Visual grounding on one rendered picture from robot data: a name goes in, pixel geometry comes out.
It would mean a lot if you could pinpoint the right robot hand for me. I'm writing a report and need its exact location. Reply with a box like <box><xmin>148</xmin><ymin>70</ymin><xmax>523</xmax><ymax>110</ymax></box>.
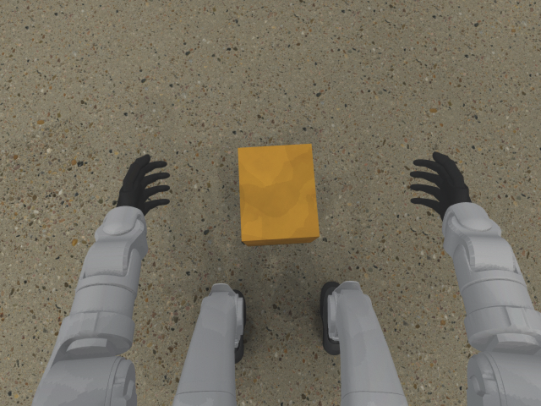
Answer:
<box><xmin>410</xmin><ymin>151</ymin><xmax>472</xmax><ymax>222</ymax></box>

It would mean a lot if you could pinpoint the right robot forearm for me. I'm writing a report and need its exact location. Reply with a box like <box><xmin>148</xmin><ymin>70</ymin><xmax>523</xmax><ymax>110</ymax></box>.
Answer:
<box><xmin>442</xmin><ymin>202</ymin><xmax>541</xmax><ymax>356</ymax></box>

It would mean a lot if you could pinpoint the robot left thigh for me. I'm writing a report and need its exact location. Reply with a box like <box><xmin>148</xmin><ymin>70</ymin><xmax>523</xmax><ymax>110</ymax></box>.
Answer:
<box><xmin>172</xmin><ymin>292</ymin><xmax>243</xmax><ymax>406</ymax></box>

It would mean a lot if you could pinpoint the right robot foot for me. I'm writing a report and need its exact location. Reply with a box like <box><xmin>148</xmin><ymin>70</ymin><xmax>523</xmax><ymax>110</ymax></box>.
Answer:
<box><xmin>320</xmin><ymin>282</ymin><xmax>340</xmax><ymax>355</ymax></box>

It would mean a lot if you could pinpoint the left robot hand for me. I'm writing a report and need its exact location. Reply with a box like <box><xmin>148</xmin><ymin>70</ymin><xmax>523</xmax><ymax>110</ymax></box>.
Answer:
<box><xmin>116</xmin><ymin>154</ymin><xmax>170</xmax><ymax>216</ymax></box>

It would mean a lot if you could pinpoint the carton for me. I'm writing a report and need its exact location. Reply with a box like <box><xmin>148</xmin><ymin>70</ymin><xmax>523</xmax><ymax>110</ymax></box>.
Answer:
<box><xmin>238</xmin><ymin>144</ymin><xmax>320</xmax><ymax>246</ymax></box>

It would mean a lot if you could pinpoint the left robot forearm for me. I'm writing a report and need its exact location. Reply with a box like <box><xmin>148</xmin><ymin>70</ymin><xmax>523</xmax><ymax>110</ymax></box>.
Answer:
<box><xmin>31</xmin><ymin>206</ymin><xmax>148</xmax><ymax>406</ymax></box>

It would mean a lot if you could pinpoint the right robot upper arm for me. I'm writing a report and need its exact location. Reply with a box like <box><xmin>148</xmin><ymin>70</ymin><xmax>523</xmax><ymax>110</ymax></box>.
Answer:
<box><xmin>467</xmin><ymin>351</ymin><xmax>541</xmax><ymax>406</ymax></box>

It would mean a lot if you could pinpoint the left robot upper arm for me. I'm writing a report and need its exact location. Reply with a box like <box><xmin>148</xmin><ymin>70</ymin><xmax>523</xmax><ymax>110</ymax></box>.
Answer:
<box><xmin>36</xmin><ymin>356</ymin><xmax>137</xmax><ymax>406</ymax></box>

